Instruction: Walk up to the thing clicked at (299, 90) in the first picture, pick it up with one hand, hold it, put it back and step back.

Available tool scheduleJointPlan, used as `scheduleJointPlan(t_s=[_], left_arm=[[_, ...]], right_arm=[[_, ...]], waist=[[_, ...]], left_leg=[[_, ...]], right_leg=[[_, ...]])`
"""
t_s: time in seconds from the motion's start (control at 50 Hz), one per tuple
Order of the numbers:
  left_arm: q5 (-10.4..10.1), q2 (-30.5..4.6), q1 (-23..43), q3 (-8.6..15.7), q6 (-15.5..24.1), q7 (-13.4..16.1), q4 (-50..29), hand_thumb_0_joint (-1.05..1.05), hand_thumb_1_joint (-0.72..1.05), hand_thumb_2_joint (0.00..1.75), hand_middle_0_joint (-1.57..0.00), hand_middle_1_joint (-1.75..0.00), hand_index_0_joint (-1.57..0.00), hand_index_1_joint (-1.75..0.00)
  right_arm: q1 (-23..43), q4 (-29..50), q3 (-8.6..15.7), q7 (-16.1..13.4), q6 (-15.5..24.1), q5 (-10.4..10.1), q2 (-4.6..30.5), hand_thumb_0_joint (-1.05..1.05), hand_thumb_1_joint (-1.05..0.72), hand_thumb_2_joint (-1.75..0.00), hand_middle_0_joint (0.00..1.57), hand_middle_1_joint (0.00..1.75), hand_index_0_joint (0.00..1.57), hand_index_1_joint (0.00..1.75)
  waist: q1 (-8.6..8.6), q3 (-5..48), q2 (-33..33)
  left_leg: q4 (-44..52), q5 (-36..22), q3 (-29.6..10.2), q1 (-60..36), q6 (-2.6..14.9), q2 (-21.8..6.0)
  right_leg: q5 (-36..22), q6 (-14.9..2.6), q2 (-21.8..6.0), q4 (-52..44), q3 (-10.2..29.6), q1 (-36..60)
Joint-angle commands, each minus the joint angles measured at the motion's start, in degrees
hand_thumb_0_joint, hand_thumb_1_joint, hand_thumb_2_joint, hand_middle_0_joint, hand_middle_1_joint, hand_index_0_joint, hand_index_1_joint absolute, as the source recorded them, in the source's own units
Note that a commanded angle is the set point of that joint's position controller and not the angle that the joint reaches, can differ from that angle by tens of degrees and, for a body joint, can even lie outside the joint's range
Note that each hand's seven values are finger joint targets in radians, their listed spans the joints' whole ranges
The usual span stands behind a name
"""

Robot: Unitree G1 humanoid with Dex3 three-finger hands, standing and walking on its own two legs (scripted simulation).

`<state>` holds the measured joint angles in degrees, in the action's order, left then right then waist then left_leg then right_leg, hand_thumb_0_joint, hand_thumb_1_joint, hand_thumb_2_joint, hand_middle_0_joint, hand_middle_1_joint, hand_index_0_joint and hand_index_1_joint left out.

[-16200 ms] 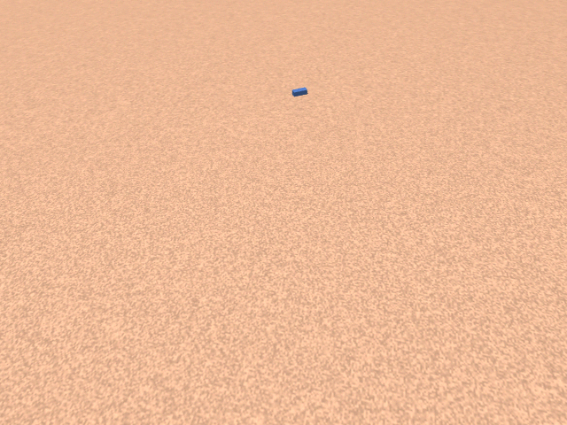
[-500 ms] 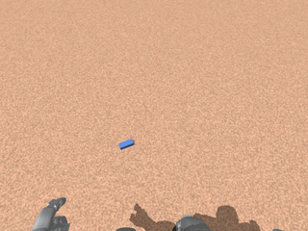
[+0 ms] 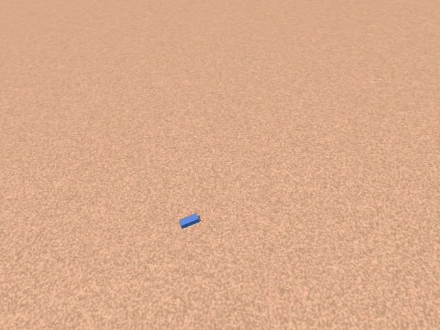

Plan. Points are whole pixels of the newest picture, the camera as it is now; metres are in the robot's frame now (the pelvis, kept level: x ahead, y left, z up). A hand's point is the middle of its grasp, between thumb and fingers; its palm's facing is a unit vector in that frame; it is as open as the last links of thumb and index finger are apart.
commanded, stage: walk up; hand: left
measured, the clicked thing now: (189, 220) +0.75 +0.25 -0.75
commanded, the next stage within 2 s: stand in 0.60 s
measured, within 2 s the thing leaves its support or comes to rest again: neither
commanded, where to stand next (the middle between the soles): +0.36 +0.00 m, yaw +0 degrees
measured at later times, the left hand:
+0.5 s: hand out of the picture +0.11 +0.26 -0.14, palm faces +0.04 -0.94 -0.35, open 7.4 cm
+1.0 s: hand out of the picture +0.08 +0.25 -0.14, palm faces -0.02 -0.94 -0.34, open 7.4 cm
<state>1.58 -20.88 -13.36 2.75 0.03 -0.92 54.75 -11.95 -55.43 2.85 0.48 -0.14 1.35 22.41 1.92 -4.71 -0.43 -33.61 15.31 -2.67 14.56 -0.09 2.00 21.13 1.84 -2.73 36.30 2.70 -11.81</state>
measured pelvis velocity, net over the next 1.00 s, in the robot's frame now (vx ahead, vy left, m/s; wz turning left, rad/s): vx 0.00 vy -0.01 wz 0.00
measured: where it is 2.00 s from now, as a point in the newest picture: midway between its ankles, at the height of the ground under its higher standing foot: outside the picture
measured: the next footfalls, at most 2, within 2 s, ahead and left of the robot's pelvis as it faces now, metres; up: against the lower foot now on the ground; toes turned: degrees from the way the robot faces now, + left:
none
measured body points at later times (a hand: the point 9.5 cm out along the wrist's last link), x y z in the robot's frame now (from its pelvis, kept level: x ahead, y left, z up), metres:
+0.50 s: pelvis +0.02 +0.00 +0.01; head +0.03 +0.00 +0.46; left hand +0.11 +0.30 -0.11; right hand +0.12 -0.31 -0.11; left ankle +0.03 +0.13 -0.73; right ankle -0.01 -0.15 -0.73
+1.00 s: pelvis +0.00 -0.01 +0.02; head +0.01 -0.01 +0.47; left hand +0.08 +0.29 -0.11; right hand +0.10 -0.31 -0.11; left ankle +0.03 +0.13 -0.73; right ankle -0.01 -0.15 -0.73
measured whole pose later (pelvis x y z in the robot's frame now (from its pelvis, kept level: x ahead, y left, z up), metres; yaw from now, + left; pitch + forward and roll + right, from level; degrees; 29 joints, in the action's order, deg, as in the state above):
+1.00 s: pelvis +0.00 -0.01 +0.02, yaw +0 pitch -3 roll +0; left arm 0.7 -19.9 -5.4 0.1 0.4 -0.6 65.0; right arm -3.8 -64.0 0.3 0.4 0.2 0.4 20.0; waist 0.4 -4.3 -0.5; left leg -20.0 8.6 -3.6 8.3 -1.2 -0.2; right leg 12.1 1.6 -1.0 19.3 2.0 -4.1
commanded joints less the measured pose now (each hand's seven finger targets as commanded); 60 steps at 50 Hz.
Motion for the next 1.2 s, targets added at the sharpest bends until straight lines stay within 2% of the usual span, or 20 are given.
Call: scheduleJointPlan(t_s=[0.0, 0.02, 0.06, 0.08, 0.12, 0.14, 0.18, 0.28, 0.48, 0.56, 0.58, 0.6, 0.68, 0.82, 0.88, 0.92, 0.96, 1.0, 1.1, 1.18], left_arm=[[-1.40, -12.43, 4.34, 2.98, 1.23, 1.17, -3.24, 0.00, 0.90, 0.90, -0.20, -0.30, -0.20, -0.30], [-1.43, -11.55, 2.76, 2.75, 1.48, 1.03, -2.59, 0.00, 0.90, 0.90, -0.20, -0.30, -0.20, -0.30], [-1.23, -11.05, 1.71, 2.51, 2.42, 1.17, -0.87, 0.00, 0.90, 0.90, -0.20, -0.30, -0.20, -0.30], [-1.09, -12.10, 1.98, 2.75, 2.77, 1.22, -0.40, 0.00, 0.90, 0.90, -0.20, -0.30, -0.20, -0.30], [-0.64, -14.70, 4.67, 3.12, 2.95, 1.27, -0.46, 0.00, 0.90, 0.90, -0.20, -0.30, -0.20, -0.30], [-0.57, -14.99, 5.68, 3.04, 3.00, 1.29, -0.61, 0.00, 0.90, 0.90, -0.20, -0.30, -0.20, -0.30], [-0.90, -14.09, 7.97, 2.58, 2.98, 1.41, -0.60, 0.00, 0.90, 0.90, -0.20, -0.30, -0.20, -0.30], [-1.21, -13.20, 8.11, 2.35, 2.97, 1.66, 1.05, 0.00, 0.90, 0.90, -0.20, -0.30, -0.20, -0.30], [-1.35, -12.29, 9.88, 1.99, 2.41, 1.89, 2.83, 0.00, 0.90, 0.90, -0.20, -0.30, -0.20, -0.30], [-1.29, -11.99, 10.77, 1.77, 2.17, 1.75, 3.57, 0.00, 0.90, 0.90, -0.20, -0.30, -0.20, -0.30], [-1.51, -10.51, 10.66, 0.82, 1.79, 1.50, 4.36, 0.00, 0.90, 0.90, -0.20, -0.30, -0.20, -0.30], [-1.54, -10.72, 10.67, 0.78, 1.68, 1.47, 4.57, 0.00, 0.90, 0.90, -0.20, -0.30, -0.20, -0.30], [-1.40, -11.62, 11.18, 0.66, 1.95, 1.62, 5.21, 0.00, 0.90, 0.90, -0.20, -0.30, -0.20, -0.30], [-1.06, -11.58, 11.15, 0.08, 1.75, 1.46, 6.59, 0.00, 0.90, 0.90, -0.20, -0.30, -0.20, -0.30], [-1.12, -11.60, 11.37, -0.06, 1.72, 1.38, 6.78, 0.00, 0.90, 0.90, -0.20, -0.30, -0.20, -0.30], [-0.98, -11.75, 10.82, -0.06, 1.76, 1.39, 7.04, 0.00, 0.90, 0.90, -0.20, -0.30, -0.20, -0.30], [-0.99, -11.95, 10.70, 0.07, 1.73, 1.32, 7.07, 0.00, 0.90, 0.90, -0.20, -0.30, -0.20, -0.30], [-0.94, -11.62, 10.19, -0.14, 1.75, 1.22, 7.17, 0.00, 0.90, 0.90, -0.20, -0.30, -0.20, -0.30], [-1.12, -12.18, 9.90, 0.03, 1.95, 1.23, 6.80, 0.00, 0.90, 0.90, -0.20, -0.30, -0.20, -0.30], [-1.10, -11.93, 9.48, -0.19, 1.82, 1.20, 6.70, 0.00, 0.90, 0.90, -0.20, -0.30, -0.20, -0.30]], right_arm=[[4.14, 4.38, 3.44, -0.16, 2.62, 0.33, 14.83, 0.00, -0.90, -0.90, 0.20, 0.30, 0.20, 0.30], [5.89, 4.60, 2.94, -0.06, 2.66, 0.40, 13.89, 0.00, -0.90, -0.90, 0.20, 0.30, 0.20, 0.30], [7.92, 4.28, 2.15, -0.09, 2.44, -0.04, 11.65, 0.00, -0.90, -0.90, 0.20, 0.30, 0.20, 0.30], [7.56, 3.74, 1.77, -0.08, 2.33, -0.39, 10.59, 0.00, -0.90, -0.90, 0.20, 0.30, 0.20, 0.30], [6.09, 2.66, 1.73, -0.10, 2.03, -0.53, 9.98, 0.00, -0.90, -0.90, 0.20, 0.30, 0.20, 0.30], [5.36, 1.93, 1.72, -0.10, 2.09, -0.46, 9.94, 0.00, -0.90, -0.90, 0.20, 0.30, 0.20, 0.30], [4.93, 0.75, 1.74, -0.24, 2.29, -0.37, 9.59, 0.00, -0.90, -0.90, 0.20, 0.30, 0.20, 0.30], [6.45, -0.58, 1.25, -0.33, 2.47, -0.72, 8.90, 0.00, -0.90, -0.90, 0.20, 0.30, 0.20, 0.30], [9.07, -2.30, 1.43, -0.73, 2.15, -0.48, 9.16, 0.00, -0.90, -0.90, 0.20, 0.30, 0.20, 0.30], [10.33, -2.78, 1.32, -0.74, 2.00, -0.48, 9.13, 0.00, -0.90, -0.90, 0.20, 0.30, 0.20, 0.30], [10.77, -2.57, 0.77, -0.89, 2.15, -0.72, 9.71, 0.00, -0.90, -0.90, 0.20, 0.30, 0.20, 0.30], [10.80, -2.98, 0.90, -0.95, 2.21, -0.96, 10.09, 0.00, -0.90, -0.90, 0.20, 0.30, 0.20, 0.30], [10.13, -3.57, 0.65, -1.14, 2.26, -1.00, 9.82, 0.00, -0.90, -0.90, 0.20, 0.30, 0.20, 0.30], [11.15, -4.52, 0.16, -0.89, 1.86, -1.26, 9.39, 0.00, -0.90, -0.90, 0.20, 0.30, 0.20, 0.30], [11.08, -5.01, 0.04, -0.68, 1.59, -1.05, 9.69, 0.00, -0.90, -0.90, 0.20, 0.30, 0.20, 0.30], [11.39, -5.06, 0.05, -0.57, 1.68, -1.06, 9.25, 0.00, -0.90, -0.90, 0.20, 0.30, 0.20, 0.30], [10.71, -5.44, 0.14, -0.52, 1.61, -0.90, 9.63, 0.00, -0.90, -0.90, 0.20, 0.30, 0.20, 0.30], [10.68, -5.62, 0.24, -0.37, 1.70, -0.88, 9.83, 0.00, -0.90, -0.90, 0.20, 0.30, 0.20, 0.30], [9.28, -6.05, 0.09, -0.42, 1.92, -0.84, 9.59, 0.00, -0.90, -0.90, 0.20, 0.30, 0.20, 0.30], [8.90, -6.31, -0.12, -0.46, 1.85, -0.90, 9.79, 0.00, -0.90, -0.90, 0.20, 0.30, 0.20, 0.30]], waist=[[-0.69, 3.18, -3.65], [0.31, 2.82, -4.42], [1.16, 3.17, -5.85], [0.88, 4.10, -5.04], [-1.17, 3.13, -1.16], [-1.68, 3.69, -0.38], [-2.35, 3.79, 0.93], [-1.52, 6.45, 2.14], [-1.20, 7.92, -1.10], [-1.10, 6.51, -2.08], [-1.27, 5.38, -1.68], [-1.35, 5.85, -1.81], [-1.89, 10.37, -0.29], [-2.11, 6.54, 1.12], [-2.13, 4.66, 0.60], [-2.02, 5.25, 1.53], [-1.94, 4.27, 0.93], [-2.03, 4.03, 0.80], [-1.97, 6.01, 0.70], [-1.88, 4.90, 0.38]], left_leg=[[19.10, 17.02, -21.93, 2.67, 10.21, -16.94], [18.71, 14.93, -19.48, 2.70, 9.56, -15.94], [14.58, 4.61, -12.28, 3.68, 5.10, -11.17], [11.45, 1.22, -9.43, 3.55, 2.94, -8.36], [8.89, 4.83, -6.03, 3.90, 1.32, -5.22], [8.45, 2.82, -5.28, 1.56, 1.19, -5.00], [8.29, -3.71, -5.22, -0.76, 1.50, -5.36], [7.79, -15.43, -4.79, -2.78, 2.27, -6.58], [9.61, -19.85, -5.07, -4.59, 2.84, -7.65], [11.96, -16.17, -6.11, -3.63, 2.68, -7.96], [13.04, -20.31, -6.05, -6.02, 1.88, -8.44], [13.06, -21.50, -6.33, -7.64, 1.65, -8.78], [11.93, -28.27, -4.72, -11.66, 1.56, -8.96], [15.19, -17.49, -4.54, -10.64, 0.87, -8.52], [16.72, -9.19, -4.65, -7.86, 0.93, -8.01], [16.61, -10.87, -4.83, -9.09, 0.89, -8.23], [17.33, -7.03, -4.94, -7.77, 0.83, -7.97], [17.53, -6.99, -5.16, -7.88, 0.73, -7.99], [16.57, -11.15, -4.77, -8.05, 0.80, -8.20], [17.08, -10.09, -5.17, -7.41, 0.80, -8.25]], right_leg=[[8.07, -3.10, 1.92, 2.05, -1.24, -2.35], [6.91, -3.33, 1.76, 0.05, -1.37, -1.25], [-2.67, -3.82, 1.00, -10.04, 0.29, 3.91], [-4.72, -4.45, -0.33, -12.82, 3.50, 5.40], [-1.71, -6.11, -4.01, -16.17, 8.05, 4.14], [-3.34, -6.40, -5.00, -15.87, 8.34, 3.13], [-7.96, -5.74, -4.36, -15.24, 6.39, 1.94], [-17.37, -4.41, -3.44, -14.43, 3.30, 6.48], [-19.88, -3.83, -2.84, -13.49, 0.77, 8.70], [-16.13, -3.60, -2.44, -14.37, 0.59, 8.25], [-18.54, -2.91, -3.17, -15.81, 2.03, 6.02], [-18.65, -2.69, -3.17, -16.45, 2.00, 6.16], [-26.11, -2.46, -3.86, -16.38, 1.84, 9.08], [-17.55, -2.55, -3.68, -19.96, 2.21, 6.19], [-11.40, -2.42, -3.78, -21.63, 3.01, 5.58], [-11.77, -2.65, -3.84, -21.43, 2.79, 5.05], [-8.87, -2.65, -3.73, -21.89, 3.12, 4.44], [-8.08, -2.69, -3.60, -22.02, 3.04, 3.59], [-12.28, -2.78, -4.12, -21.23, 3.48, 6.01], [-11.18, -2.79, -3.85, -21.06, 3.06, 4.91]])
